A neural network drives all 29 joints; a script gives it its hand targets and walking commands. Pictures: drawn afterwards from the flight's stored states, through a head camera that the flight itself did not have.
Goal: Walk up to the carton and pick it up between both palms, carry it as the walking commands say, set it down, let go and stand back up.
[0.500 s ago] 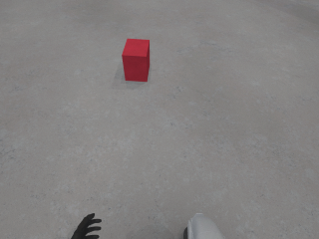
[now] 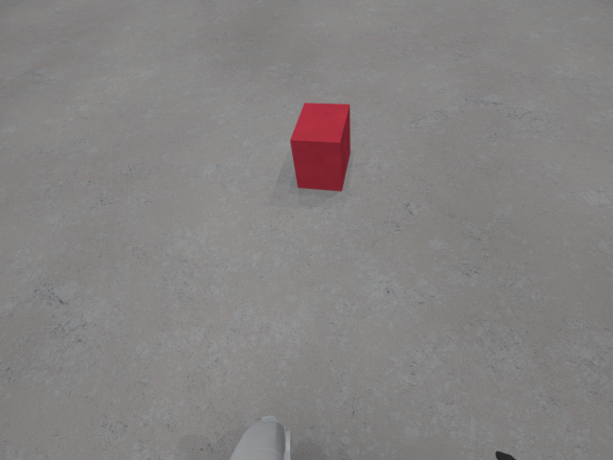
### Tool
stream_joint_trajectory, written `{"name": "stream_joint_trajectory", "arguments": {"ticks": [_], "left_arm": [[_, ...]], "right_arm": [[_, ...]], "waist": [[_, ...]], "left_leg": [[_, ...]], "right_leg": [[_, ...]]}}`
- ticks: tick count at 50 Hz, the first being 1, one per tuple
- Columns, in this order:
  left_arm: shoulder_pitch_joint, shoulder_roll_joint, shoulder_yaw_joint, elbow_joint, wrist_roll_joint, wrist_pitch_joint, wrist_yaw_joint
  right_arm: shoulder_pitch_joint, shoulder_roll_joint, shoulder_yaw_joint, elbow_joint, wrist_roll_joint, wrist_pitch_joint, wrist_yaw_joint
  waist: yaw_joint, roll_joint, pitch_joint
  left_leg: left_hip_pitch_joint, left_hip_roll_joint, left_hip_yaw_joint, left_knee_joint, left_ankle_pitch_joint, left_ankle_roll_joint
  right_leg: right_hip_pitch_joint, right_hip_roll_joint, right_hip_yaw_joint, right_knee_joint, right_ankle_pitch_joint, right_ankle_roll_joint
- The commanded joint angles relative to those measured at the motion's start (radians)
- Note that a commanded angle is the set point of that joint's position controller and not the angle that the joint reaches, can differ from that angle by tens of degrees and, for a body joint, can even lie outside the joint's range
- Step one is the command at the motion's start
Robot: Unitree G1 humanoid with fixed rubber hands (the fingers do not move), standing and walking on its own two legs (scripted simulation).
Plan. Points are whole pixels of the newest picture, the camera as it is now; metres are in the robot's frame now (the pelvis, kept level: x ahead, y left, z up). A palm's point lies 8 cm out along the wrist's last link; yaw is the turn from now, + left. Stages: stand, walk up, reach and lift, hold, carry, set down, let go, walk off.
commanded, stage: walk up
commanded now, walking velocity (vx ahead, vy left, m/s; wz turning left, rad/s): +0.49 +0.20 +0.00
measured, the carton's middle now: (323, 147) +1.50 +0.15 -0.64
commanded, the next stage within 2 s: none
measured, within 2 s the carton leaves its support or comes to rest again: neither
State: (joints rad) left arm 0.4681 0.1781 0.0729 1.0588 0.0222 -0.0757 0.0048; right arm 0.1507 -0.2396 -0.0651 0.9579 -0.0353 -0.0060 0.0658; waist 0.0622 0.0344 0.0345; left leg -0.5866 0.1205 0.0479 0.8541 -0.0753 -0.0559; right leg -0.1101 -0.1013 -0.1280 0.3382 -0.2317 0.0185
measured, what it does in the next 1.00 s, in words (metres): walks ahead: left foot, then right foot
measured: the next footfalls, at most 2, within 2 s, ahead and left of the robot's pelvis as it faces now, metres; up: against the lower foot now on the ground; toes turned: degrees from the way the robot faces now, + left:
left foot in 0.18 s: +0.22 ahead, +0.19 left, +0.00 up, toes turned +8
right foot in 0.70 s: +0.49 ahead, -0.09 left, +0.00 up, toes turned -9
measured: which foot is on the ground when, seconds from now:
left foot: up 0.00-0.16, down 0.18-0.70, up 0.72-1.00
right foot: down 0.00-0.18, up 0.20-0.68, down 0.70-1.00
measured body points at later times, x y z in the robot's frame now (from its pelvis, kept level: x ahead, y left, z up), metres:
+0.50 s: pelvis +0.23 +0.07 +0.00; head +0.25 +0.10 +0.45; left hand +0.36 +0.31 -0.15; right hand +0.15 -0.17 -0.13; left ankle +0.18 +0.18 -0.75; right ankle +0.34 -0.10 -0.68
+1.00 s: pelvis +0.47 +0.02 +0.00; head +0.50 -0.01 +0.45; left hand +0.40 +0.27 -0.13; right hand +0.58 -0.22 -0.16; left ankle +0.54 +0.21 -0.67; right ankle +0.45 -0.08 -0.75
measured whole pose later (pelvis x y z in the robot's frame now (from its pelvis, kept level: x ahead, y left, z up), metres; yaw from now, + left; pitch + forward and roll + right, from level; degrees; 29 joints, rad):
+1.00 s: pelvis +0.47 +0.02 +0.00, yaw +1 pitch +0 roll +3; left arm 0.45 0.18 0.07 1.07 0.02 -0.08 0.00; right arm 0.16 -0.25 -0.07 0.98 -0.03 0.00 0.06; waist 0.05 0.04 0.03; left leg -0.59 0.13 0.05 0.96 -0.08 -0.04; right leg -0.14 -0.09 -0.15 0.35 -0.22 0.00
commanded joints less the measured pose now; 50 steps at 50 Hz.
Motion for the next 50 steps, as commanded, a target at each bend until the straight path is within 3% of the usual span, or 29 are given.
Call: {"name": "stream_joint_trajectory", "arguments": {"ticks": [1,3,5,6,8,9,10,11,12,13,15,17,24,28,30,32,33,34,35,36,37,39,41,44,50], "left_arm": [[0.004,0.163,0.030,-0.054,0.001,-0.011,0.009],[0.013,0.184,0.037,-0.055,0.003,-0.008,0.012],[-0.020,0.167,0.026,-0.058,0.004,-0.003,0.000],[-0.016,0.165,0.025,-0.049,0.001,0.004,0.000],[0.010,0.147,0.010,-0.042,-0.001,0.008,-0.005],[0.023,0.089,-0.011,-0.066,0.001,0.006,-0.013],[-0.008,0.044,-0.016,-0.119,0.004,0.002,-0.013],[-0.062,0.099,0.002,-0.099,0.011,0.005,-0.009],[-0.095,0.107,0.011,-0.082,0.009,0.003,-0.012],[-0.091,0.086,0.008,-0.070,0.005,0.000,-0.017],[-0.058,0.071,0.007,-0.041,0.005,0.026,-0.028],[-0.095,0.069,0.010,-0.047,0.011,0.052,-0.037],[-0.398,0.054,0.000,-0.144,0.008,0.078,-0.064],[-0.509,0.055,-0.014,-0.196,-0.006,0.064,-0.069],[-0.501,0.053,-0.016,-0.211,-0.007,0.050,-0.066],[-0.459,0.073,-0.004,-0.203,0.003,0.034,-0.051],[-0.399,0.089,0.006,-0.188,0.007,0.023,-0.041],[-0.277,0.119,0.020,-0.146,0.011,0.009,-0.030],[-0.101,0.192,0.041,-0.100,0.025,-0.003,-0.019],[0.046,0.326,0.073,-0.071,0.015,0.001,-0.012],[0.028,0.366,0.086,-0.052,-0.003,0.020,-0.005],[-0.145,0.196,0.047,-0.067,0.004,0.009,0.005],[-0.192,0.107,0.022,-0.066,-0.001,-0.004,0.002],[-0.114,0.105,0.010,-0.053,-0.002,-0.017,-0.005],[-0.002,0.135,0.011,-0.038,-0.002,-0.021,0.002]], "right_arm": [[-0.096,0.002,0.013,-0.079,0.008,-0.009,0.014],[-0.140,-0.011,0.011,-0.098,0.012,-0.012,0.015],[-0.129,-0.007,0.013,-0.109,0.011,-0.025,0.002],[-0.097,-0.018,0.008,-0.102,0.003,-0.035,-0.007],[0.104,-0.083,-0.023,-0.026,-0.005,-0.057,-0.032],[0.271,-0.151,-0.040,0.014,-0.010,-0.070,-0.045],[0.396,-0.280,-0.060,0.040,-0.007,-0.059,-0.056],[0.340,-0.253,-0.049,0.041,0.011,-0.057,-0.055],[0.251,-0.191,-0.039,0.024,0.011,-0.069,-0.057],[0.172,-0.136,-0.026,0.010,0.010,-0.081,-0.055],[0.128,-0.062,-0.004,0.023,0.015,-0.098,-0.054],[0.182,-0.049,0.004,0.046,0.015,-0.110,-0.053],[0.303,-0.063,0.003,0.075,0.016,-0.110,-0.070],[0.341,-0.071,-0.005,0.100,0.017,-0.106,-0.074],[0.332,-0.068,-0.008,0.125,0.022,-0.092,-0.075],[0.337,-0.082,-0.011,0.142,0.027,-0.084,-0.076],[0.334,-0.097,-0.014,0.147,0.032,-0.081,-0.077],[0.337,-0.098,-0.013,0.149,0.034,-0.076,-0.075],[0.350,-0.061,-0.004,0.134,0.034,-0.078,-0.075],[0.396,-0.002,0.006,0.102,0.037,-0.080,-0.073],[0.385,-0.068,-0.029,0.112,0.028,-0.068,-0.070],[0.291,-0.017,-0.016,0.081,0.014,-0.064,-0.057],[0.276,0.010,-0.012,0.081,0.009,-0.045,-0.047],[0.238,0.018,-0.009,0.062,-0.002,-0.012,-0.028],[-0.009,-0.003,-0.001,-0.024,0.004,0.003,0.005]], "waist": [[-0.005,-0.212,0.086],[0.002,-0.219,0.089],[-0.014,-0.282,0.052],[-0.026,-0.261,0.040],[-0.095,-0.047,-0.040],[-0.150,0.155,-0.156],[-0.206,0.414,-0.247],[-0.188,0.221,-0.185],[-0.156,0.068,-0.106],[-0.107,0.035,-0.061],[-0.049,0.088,-0.036],[-0.047,0.132,-0.019],[-0.105,0.097,0.081],[-0.143,0.121,0.102],[-0.120,0.184,0.080],[-0.107,0.133,0.071],[-0.075,0.088,0.043],[-0.024,0.017,-0.031],[0.038,-0.089,-0.156],[0.088,-0.372,-0.287],[0.047,-0.222,-0.295],[-0.026,-0.115,-0.081],[-0.071,-0.150,-0.041],[-0.077,-0.202,-0.023],[-0.029,-0.196,0.070]], "left_leg": [[0.029,0.005,0.018,-0.174,0.032,-0.004],[0.068,0.005,0.019,-0.248,0.012,0.003],[0.181,-0.016,0.052,-0.312,-0.065,0.014],[0.269,-0.031,0.089,-0.320,-0.080,0.013],[0.540,-0.064,0.116,-0.393,-0.134,0.026],[0.736,0.119,-0.122,-0.453,-0.306,0.068],[0.866,0.338,-0.541,-0.641,-0.503,0.183],[0.776,0.381,-0.644,-0.702,-0.561,0.217],[0.685,0.363,-0.553,-0.653,-0.410,0.189],[0.588,0.293,-0.413,-0.626,-0.221,0.165],[0.465,0.202,-0.232,-0.632,-0.039,0.135],[0.447,0.170,-0.152,-0.634,0.083,0.136],[0.519,0.177,-0.082,-0.701,0.098,0.145],[0.553,0.173,-0.038,-0.717,0.060,0.137],[0.498,0.117,0.011,-0.703,-0.017,0.138],[0.503,0.135,0.001,-0.624,0.071,0.146],[0.500,0.127,0.019,-0.517,0.178,0.137],[0.454,0.086,0.056,-0.328,0.266,0.122],[0.278,0.056,0.057,-0.071,0.098,0.089],[-0.002,-0.087,0.037,0.259,-0.461,0.058],[-0.031,-0.077,-0.130,0.400,-0.438,0.062],[-0.027,0.005,-0.111,0.414,-0.247,0.061],[0.051,0.029,-0.092,0.348,-0.142,0.048],[0.027,0.012,-0.045,0.295,-0.081,0.032],[-0.044,0.025,0.003,0.011,0.038,-0.002]], "right_leg": [[-0.059,-0.214,0.135,-0.216,0.068,-0.086],[-0.030,-0.226,0.131,-0.219,0.059,-0.090],[-0.029,-0.182,0.089,-0.183,0.013,-0.093],[-0.057,-0.166,0.072,-0.131,-0.008,-0.093],[-0.158,-0.107,0.027,0.164,0.061,-0.068],[-0.295,-0.055,0.003,0.485,-0.116,-0.045],[-0.562,0.054,0.030,0.801,-0.412,-0.024],[-0.667,0.018,0.143,0.922,-0.304,-0.031],[-0.669,-0.021,0.176,0.953,-0.197,-0.034],[-0.613,-0.061,0.162,0.917,-0.083,-0.030],[-0.506,-0.081,0.148,0.848,-0.009,-0.010],[-0.492,-0.060,0.125,0.821,0.031,0.005],[-0.572,-0.044,0.074,0.502,0.172,0.030],[-0.492,-0.020,0.032,0.310,0.197,0.020],[-0.350,0.002,0.016,0.268,0.123,0.008],[-0.286,0.029,-0.018,0.245,0.062,-0.001],[-0.204,0.047,-0.040,0.194,0.051,-0.005],[-0.033,0.061,-0.058,0.144,0.043,-0.016],[0.219,-0.081,0.111,0.153,-0.015,-0.050],[0.403,-0.427,0.623,-0.020,-0.082,-0.174],[0.329,-0.473,0.816,-0.126,-0.030,-0.169],[0.078,-0.365,0.509,-0.087,0.043,-0.130],[-0.047,-0.251,0.301,-0.094,0.146,-0.077],[-0.069,-0.218,0.198,-0.104,0.252,-0.073],[-0.055,-0.214,0.142,-0.195,0.132,-0.088]]}}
